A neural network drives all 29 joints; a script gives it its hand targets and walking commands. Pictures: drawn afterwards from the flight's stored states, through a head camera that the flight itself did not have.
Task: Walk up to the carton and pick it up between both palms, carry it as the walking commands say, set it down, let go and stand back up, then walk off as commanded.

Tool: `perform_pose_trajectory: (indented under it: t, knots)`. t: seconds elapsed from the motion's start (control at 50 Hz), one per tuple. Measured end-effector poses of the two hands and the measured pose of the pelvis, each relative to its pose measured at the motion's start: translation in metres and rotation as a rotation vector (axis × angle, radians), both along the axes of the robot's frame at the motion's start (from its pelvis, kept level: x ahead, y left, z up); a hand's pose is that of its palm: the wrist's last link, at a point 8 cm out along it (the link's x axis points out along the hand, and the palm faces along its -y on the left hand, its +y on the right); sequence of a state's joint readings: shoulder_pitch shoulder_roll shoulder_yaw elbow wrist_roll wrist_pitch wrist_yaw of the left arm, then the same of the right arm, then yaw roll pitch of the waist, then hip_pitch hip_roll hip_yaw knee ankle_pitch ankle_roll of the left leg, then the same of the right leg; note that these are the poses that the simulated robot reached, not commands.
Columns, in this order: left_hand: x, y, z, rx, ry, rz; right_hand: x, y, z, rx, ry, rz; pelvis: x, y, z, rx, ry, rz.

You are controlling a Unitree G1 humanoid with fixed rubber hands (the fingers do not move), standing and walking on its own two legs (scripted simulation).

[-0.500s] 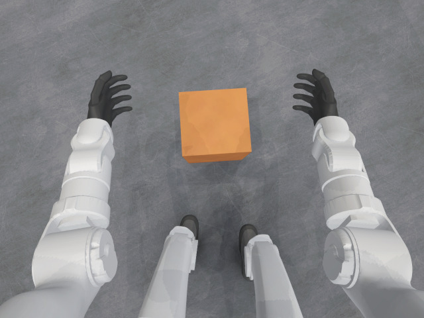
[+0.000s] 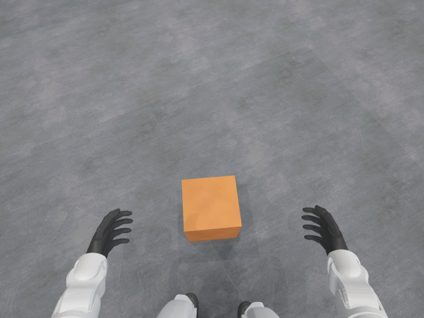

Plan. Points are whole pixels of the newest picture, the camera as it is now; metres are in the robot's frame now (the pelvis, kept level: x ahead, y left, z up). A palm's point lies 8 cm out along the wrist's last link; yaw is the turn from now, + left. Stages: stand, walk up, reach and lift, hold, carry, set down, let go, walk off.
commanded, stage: let go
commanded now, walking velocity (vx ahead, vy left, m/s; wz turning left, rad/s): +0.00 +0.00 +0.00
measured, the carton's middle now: (210, 210) +0.46 +0.03 -0.63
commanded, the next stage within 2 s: stand in 0.68 s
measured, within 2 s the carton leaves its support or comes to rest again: neither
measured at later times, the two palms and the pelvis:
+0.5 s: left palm (96, 283) +0.18 +0.21 -0.04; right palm (372, 293) +0.18 -0.25 -0.04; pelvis +0.02 -0.02 +0.02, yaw +0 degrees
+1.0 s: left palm (70, 314) +0.13 +0.27 -0.08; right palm out of the picture +0.14 -0.27 -0.09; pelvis +0.05 +0.00 +0.01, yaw +2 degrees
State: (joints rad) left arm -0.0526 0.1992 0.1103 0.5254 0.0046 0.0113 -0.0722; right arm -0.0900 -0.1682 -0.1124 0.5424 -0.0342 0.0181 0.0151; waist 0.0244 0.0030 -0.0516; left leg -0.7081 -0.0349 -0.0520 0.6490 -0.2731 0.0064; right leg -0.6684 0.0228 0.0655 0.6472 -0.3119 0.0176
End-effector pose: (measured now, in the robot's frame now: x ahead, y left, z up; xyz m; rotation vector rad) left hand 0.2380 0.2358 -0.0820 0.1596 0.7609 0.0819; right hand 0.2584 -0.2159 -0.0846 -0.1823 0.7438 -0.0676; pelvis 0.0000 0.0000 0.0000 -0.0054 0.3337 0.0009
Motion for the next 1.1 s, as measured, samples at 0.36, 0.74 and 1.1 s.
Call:
perform_pose_trajectory:
  t: [0.36, 0.74, 1.1]
  knots:
    - [-0.064, -0.019, 0.038, -0.002, 0.030, -0.016, -0.078, -0.030, 0.042, 0.008, 0.035, -0.004, 0.016, -0.015, 0.025, 0.013, -0.342, 0.004]
    - [-0.067, -0.002, 0.035, 0.078, 0.030, 0.012, -0.092, -0.032, 0.033, -0.057, 0.068, -0.014, 0.021, -0.009, 0.021, 0.012, -0.381, 0.008]
    - [-0.117, 0.031, -0.010, 0.127, 0.248, 0.123, -0.120, -0.049, -0.012, -0.114, 0.298, -0.047, 0.062, -0.004, 0.012, 0.016, -0.276, 0.037]
